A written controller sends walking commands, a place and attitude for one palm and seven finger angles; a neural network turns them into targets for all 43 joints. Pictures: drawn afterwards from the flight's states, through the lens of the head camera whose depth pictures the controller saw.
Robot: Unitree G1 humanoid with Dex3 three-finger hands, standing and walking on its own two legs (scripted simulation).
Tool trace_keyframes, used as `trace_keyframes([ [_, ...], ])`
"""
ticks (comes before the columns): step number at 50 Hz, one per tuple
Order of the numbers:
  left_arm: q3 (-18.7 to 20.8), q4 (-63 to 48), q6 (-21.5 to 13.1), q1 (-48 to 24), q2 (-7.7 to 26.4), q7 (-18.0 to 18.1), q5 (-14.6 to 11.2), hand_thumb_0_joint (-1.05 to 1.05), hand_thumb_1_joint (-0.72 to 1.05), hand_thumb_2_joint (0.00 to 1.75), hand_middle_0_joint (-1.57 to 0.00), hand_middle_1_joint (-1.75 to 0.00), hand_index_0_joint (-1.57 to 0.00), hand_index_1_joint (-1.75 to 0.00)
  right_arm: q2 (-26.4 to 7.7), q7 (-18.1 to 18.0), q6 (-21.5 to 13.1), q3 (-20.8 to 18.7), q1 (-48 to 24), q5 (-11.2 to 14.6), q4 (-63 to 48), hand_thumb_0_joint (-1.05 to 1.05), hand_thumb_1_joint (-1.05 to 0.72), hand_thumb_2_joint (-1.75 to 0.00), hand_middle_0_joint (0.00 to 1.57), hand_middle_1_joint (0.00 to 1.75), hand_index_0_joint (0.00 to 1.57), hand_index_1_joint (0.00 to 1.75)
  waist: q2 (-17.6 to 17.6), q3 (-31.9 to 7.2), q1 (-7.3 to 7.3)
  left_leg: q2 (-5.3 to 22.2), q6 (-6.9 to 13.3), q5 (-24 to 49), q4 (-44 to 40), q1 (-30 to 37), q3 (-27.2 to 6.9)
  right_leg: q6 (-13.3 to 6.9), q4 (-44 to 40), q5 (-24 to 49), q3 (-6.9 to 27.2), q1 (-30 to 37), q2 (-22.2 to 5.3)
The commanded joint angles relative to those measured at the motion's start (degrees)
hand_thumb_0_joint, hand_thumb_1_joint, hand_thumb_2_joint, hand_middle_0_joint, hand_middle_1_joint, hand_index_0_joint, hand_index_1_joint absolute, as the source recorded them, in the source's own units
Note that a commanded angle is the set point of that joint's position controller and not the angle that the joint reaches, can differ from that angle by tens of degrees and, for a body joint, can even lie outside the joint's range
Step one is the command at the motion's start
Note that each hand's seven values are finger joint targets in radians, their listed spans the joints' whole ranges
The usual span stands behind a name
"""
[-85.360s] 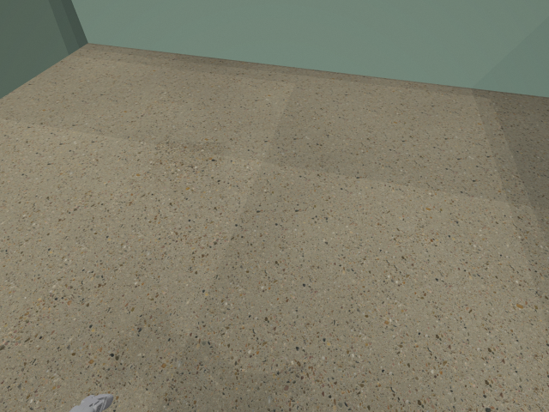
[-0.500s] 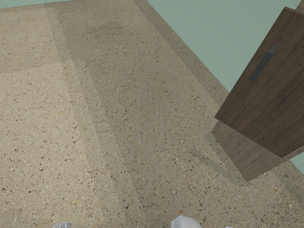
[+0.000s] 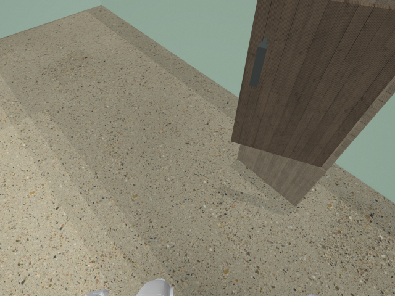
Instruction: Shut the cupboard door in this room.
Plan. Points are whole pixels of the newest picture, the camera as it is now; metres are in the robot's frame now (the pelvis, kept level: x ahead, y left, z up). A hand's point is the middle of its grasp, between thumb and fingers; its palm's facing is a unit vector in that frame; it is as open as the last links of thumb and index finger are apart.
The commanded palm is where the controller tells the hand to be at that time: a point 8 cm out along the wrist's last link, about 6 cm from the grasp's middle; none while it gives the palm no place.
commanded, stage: turn to face it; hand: left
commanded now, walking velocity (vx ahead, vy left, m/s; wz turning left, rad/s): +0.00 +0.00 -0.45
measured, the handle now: (259, 62) +0.70 -0.14 +0.07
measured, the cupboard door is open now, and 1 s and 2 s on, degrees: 27 27 27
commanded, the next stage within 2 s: take the last steps up to it in 0.34 s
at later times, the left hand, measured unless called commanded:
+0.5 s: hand (114, 283) +0.16 +0.20 -0.16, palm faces -0.24 -0.95 -0.21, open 7.4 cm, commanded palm none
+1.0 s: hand (131, 293) +0.14 +0.17 -0.19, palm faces -0.28 -0.95 -0.11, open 7.4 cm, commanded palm none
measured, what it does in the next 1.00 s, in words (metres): walks ahead, turning right: left foot, then right foot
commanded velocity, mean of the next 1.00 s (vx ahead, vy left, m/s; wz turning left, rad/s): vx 0.16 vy -0.08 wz -0.23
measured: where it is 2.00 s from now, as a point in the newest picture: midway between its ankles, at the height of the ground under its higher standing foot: (221, 286)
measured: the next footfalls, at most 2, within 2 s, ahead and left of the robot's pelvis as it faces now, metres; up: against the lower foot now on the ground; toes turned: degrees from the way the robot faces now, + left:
left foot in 0.10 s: +0.06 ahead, +0.13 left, +0.00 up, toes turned +0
right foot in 0.56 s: +0.00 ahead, -0.09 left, +0.00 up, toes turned -19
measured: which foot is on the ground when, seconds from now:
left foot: up 0.00-0.08, down 0.10-0.56, up 0.58-0.92, down 0.94-1.00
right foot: down 0.00-0.10, up 0.12-0.54, down 0.56-0.94, up 0.96-1.00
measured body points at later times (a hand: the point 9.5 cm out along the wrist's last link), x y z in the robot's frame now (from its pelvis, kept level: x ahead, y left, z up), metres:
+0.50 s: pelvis +0.01 +0.04 +0.00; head +0.04 +0.03 +0.45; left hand +0.17 +0.25 -0.14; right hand -0.04 -0.21 -0.14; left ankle +0.02 +0.13 -0.74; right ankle -0.04 -0.09 -0.71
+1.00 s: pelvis +0.11 +0.00 -0.01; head +0.15 +0.02 +0.44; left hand +0.16 +0.22 -0.18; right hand +0.08 -0.26 -0.13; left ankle +0.16 +0.08 -0.74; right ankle -0.03 -0.08 -0.69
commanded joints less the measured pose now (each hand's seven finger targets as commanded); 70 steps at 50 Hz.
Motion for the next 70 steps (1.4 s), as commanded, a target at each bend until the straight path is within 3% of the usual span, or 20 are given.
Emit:
trace_keyframes([
  [1, 4.0, -4.2, -1.2, -0.8, 12.9, 1.1, 0.3, 0.00, 0.90, 0.90, -0.20, -0.30, -0.20, -0.30, -3.7, -0.7, -2.2, -0.8, 1.3, 0.3, -4.4, 0.00, -0.90, -0.90, 0.20, 0.30, 0.20, 0.30, -10.6, -7.5, 0.45, -1.9, 0.6, 0.2, -12.2, 5.5, 0.6, -9.4, -5.8, 22.6, 15.9, 2.9, -13.1],
  [3, 3.8, -4.4, -0.8, -3.0, 11.6, 1.2, -0.2, 0.00, 0.90, 0.90, -0.20, -0.30, -0.20, -0.30, -4.3, -1.0, -3.0, -0.7, 6.7, 0.4, -2.7, 0.00, -0.90, -0.90, 0.20, 0.30, 0.20, 0.30, -8.8, -8.5, -2.29, -1.9, 1.1, 10.3, -25.9, 15.9, 0.3, -5.7, -1.5, 18.2, 14.5, -2.6, -10.1],
  [5, 2.5, -5.6, -0.4, 0.5, 5.6, 0.5, -1.2, 0.00, 0.90, 0.90, -0.20, -0.30, -0.20, -0.30, -13.4, -1.4, -4.0, -2.1, 8.7, -0.8, -2.6, 0.00, -0.90, -0.90, 0.20, 0.30, 0.20, 0.30, 17.2, -10.8, -1.79, 19.1, 8.8, 22.2, -35.9, 26.9, -20.0, 1.1, 17.4, -14.2, 1.0, -16.8, 2.8],
  [6, 2.6, -5.6, -0.3, -1.3, 7.3, 0.6, -0.6, 0.00, 0.90, 0.90, -0.20, -0.30, -0.20, -0.30, -13.6, -1.6, -3.4, -2.0, 8.9, -1.1, -3.0, 0.00, -0.90, -0.90, 0.20, 0.30, 0.20, 0.30, 15.0, -9.1, -2.76, 23.2, 13.3, 26.3, -35.6, 21.5, -20.8, 1.4, 28.2, -20.5, 0.4, -15.7, 0.8],
  [13, 2.7, -2.5, 0.4, -1.2, 5.3, -0.6, -0.3, 0.00, 0.90, 0.90, -0.20, -0.30, -0.20, -0.30, -7.2, -2.5, -4.1, -0.3, 6.6, -1.1, -2.1, 0.00, -0.90, -0.90, 0.20, 0.30, 0.20, 0.30, 7.9, -7.9, -0.62, 13.4, 12.4, 44.7, -31.2, 24.7, -3.1, 3.7, 35.0, -9.5, -2.2, -16.3, -2.4],
  [22, 1.4, -1.9, 0.1, -4.2, 3.2, -0.1, -0.2, 0.00, 0.90, 0.90, -0.20, -0.30, -0.20, -0.30, -7.7, -1.6, -3.4, -1.6, 9.9, -1.2, 2.7, 0.00, -0.90, -0.90, 0.20, 0.30, 0.20, 0.30, 10.7, -7.4, -2.37, 15.1, 13.2, 38.3, -30.0, 22.8, -1.3, 2.1, 12.4, -9.9, -7.0, -5.8, -2.1],
  [25, 1.9, -0.4, 0.1, 0.1, 3.9, -0.6, 0.0, 0.00, 0.90, 0.90, -0.20, -0.30, -0.20, -0.30, -8.8, -1.4, -3.0, -1.9, 8.5, -1.1, 3.2, 0.00, -0.90, -0.90, 0.20, 0.30, 0.20, 0.30, 7.5, -7.4, -0.04, 15.2, 10.1, 13.5, -30.1, 14.5, -0.5, 0.8, 0.7, -1.7, -9.0, 5.0, -1.0],
  [27, 3.0, 1.5, -0.5, 5.2, 8.4, -0.5, 0.6, 0.00, 0.90, 0.90, -0.20, -0.30, -0.20, -0.30, -6.1, -0.8, -2.9, -1.6, 6.9, -0.6, 2.9, 0.00, -0.90, -0.90, 0.20, 0.30, 0.20, 0.30, -4.2, -6.2, 3.09, 9.3, 6.4, -7.5, -21.5, 0.7, 4.7, -2.3, -10.2, -8.9, -0.2, 16.8, -7.0],
  [28, 3.9, 2.5, -1.0, 8.8, 13.2, 0.1, 1.0, 0.00, 0.90, 0.90, -0.20, -0.30, -0.20, -0.30, -1.9, -0.5, -3.0, -0.4, 3.4, -0.2, 0.5, 0.00, -0.90, -0.90, 0.20, 0.30, 0.20, 0.30, -19.8, -3.6, 5.55, 0.2, 2.9, -16.6, -5.6, -12.2, 10.7, -8.7, -19.0, -18.9, 19.6, 20.0, -19.0],
  [29, 3.8, 2.6, -1.1, 10.7, 14.3, 0.7, 0.0, 0.00, 0.90, 0.90, -0.20, -0.30, -0.20, -0.30, -4.2, -0.3, -2.4, -0.5, -1.0, -0.7, -1.2, 0.00, -0.90, -0.90, 0.20, 0.30, 0.20, 0.30, -16.7, -0.6, 6.98, -0.2, 3.5, -14.1, 5.3, -14.5, 3.5, -12.8, -23.0, -22.0, 24.3, 12.8, -23.0],
  [35, 1.8, 1.5, -3.9, 1.3, 6.3, 1.2, -0.2, 0.00, 0.90, 0.90, -0.20, -0.30, -0.20, -0.30, -2.1, 1.0, -2.5, -1.2, 6.3, -1.3, 3.2, 0.00, -0.90, -0.90, 0.20, 0.30, 0.20, 0.30, -7.4, 0.7, -1.91, 2.5, 2.1, 4.5, 8.7, -7.3, 2.5, -10.2, -20.0, -4.6, 4.1, 4.0, -12.9],
  [42, 2.3, 5.4, -4.4, 6.1, 7.3, 0.8, 0.6, 0.00, 0.90, 0.90, -0.20, -0.30, -0.20, -0.30, -0.4, 0.8, -4.2, -1.0, 2.5, -1.0, 1.0, 0.00, -0.90, -0.90, 0.20, 0.30, 0.20, 0.30, -7.7, -0.2, 0.12, 1.7, 2.7, 1.7, -10.6, -1.6, 4.0, -12.4, -17.0, 0.5, 6.9, 7.5, -14.3],
  [45, 2.5, 5.8, -4.1, 3.9, 7.0, 0.3, -0.3, 0.00, 0.90, 0.90, -0.20, -0.30, -0.20, -0.30, -2.2, -0.2, -5.9, -0.9, 12.0, -1.2, 4.5, 0.00, -0.90, -0.90, 0.20, 0.30, 0.20, 0.30, -3.0, -4.5, -4.20, -0.9, 3.0, 11.2, -26.1, 16.0, 6.4, -9.0, -4.8, 6.4, 2.8, 3.5, -9.8],
  [46, 2.0, 5.6, -4.0, 6.0, 4.1, 0.0, -0.7, 0.00, 0.90, 0.90, -0.20, -0.30, -0.20, -0.30, -6.2, -0.8, -6.7, -1.6, 17.9, -1.6, 6.6, 0.00, -0.90, -0.90, 0.20, 0.30, 0.20, 0.30, 6.6, -8.8, -5.79, 5.8, 5.0, 10.4, -31.0, 28.4, -3.6, -5.9, 8.5, 5.5, -0.5, -4.0, -5.1],
  [47, 1.1, 4.4, -3.9, 7.8, 0.9, -0.6, -0.8, 0.00, 0.90, 0.90, -0.20, -0.30, -0.20, -0.30, -12.3, -1.4, -6.7, -3.0, 23.5, -2.2, 7.8, 0.00, -0.90, -0.90, 0.20, 0.30, 0.20, 0.30, 21.3, -11.6, -6.61, 22.0, 10.7, 9.8, -35.1, 38.3, -24.2, -2.4, 25.0, -13.8, -6.9, -19.1, 0.5],
  [48, 1.2, 2.9, -3.7, 3.9, 4.1, -0.6, 0.0, 0.00, 0.90, 0.90, -0.20, -0.30, -0.20, -0.30, -13.0, -2.0, -6.0, -2.6, 24.5, -2.0, 7.4, 0.00, -0.90, -0.90, 0.20, 0.30, 0.20, 0.30, 14.5, -9.9, -7.97, 26.8, 14.6, 8.8, -38.3, 35.1, -29.2, -2.7, 35.2, -17.6, -2.1, -22.0, -0.7],
  [55, 1.8, 5.1, -1.4, 3.5, 1.2, -1.6, 0.3, 0.00, 0.90, 0.90, -0.20, -0.30, -0.20, -0.30, -4.7, -2.7, -7.3, 0.1, 14.6, -1.3, 6.9, 0.00, -0.90, -0.90, 0.20, 0.30, 0.20, 0.30, 6.3, -2.1, -0.93, 15.8, 9.9, 33.2, -38.0, 21.8, -0.7, 0.9, 38.2, 0.5, -1.6, -20.6, -5.1],
  [65, 1.0, 1.8, -1.6, -5.2, 1.5, -1.5, 0.0, 0.00, 0.90, 0.90, -0.20, -0.30, -0.20, -0.30, -5.4, -1.5, -5.8, -1.3, 14.6, -1.6, 8.8, 0.00, -0.90, -0.90, 0.20, 0.30, 0.20, 0.30, 8.9, 1.2, -1.88, 15.5, 10.4, 30.7, -36.3, 20.9, 4.3, 0.2, 11.7, 4.9, -7.6, -13.2, -5.8],
  [68, 1.5, 4.8, -3.2, 5.4, 3.5, -0.6, 0.0, 0.00, 0.90, 0.90, -0.20, -0.30, -0.20, -0.30, -4.9, -1.2, -5.1, -1.0, 12.1, -0.9, 9.1, 0.00, -0.90, -0.90, 0.20, 0.30, 0.20, 0.30, 5.2, -4.6, 3.65, 11.5, 7.3, 34.7, -23.0, 17.7, 6.9, -0.2, 0.4, 11.7, -8.7, 5.7, -3.3],
  [70, 3.1, 8.3, -5.2, 15.2, 12.4, 1.3, 0.4, 0.00, 0.90, 0.90, -0.20, -0.30, -0.20, -0.30, 1.7, -0.6, -4.8, 0.1, 17.9, 0.6, 8.7, 0.00, -0.90, -0.90, 0.20, 0.30, 0.20, 0.30, -17.8, -18.2, 4.71, -2.7, 2.6, -11.3, 2.4, 4.3, 7.5, -5.9, -3.1, 53.8, 13.1, 26.2, -23.1],
])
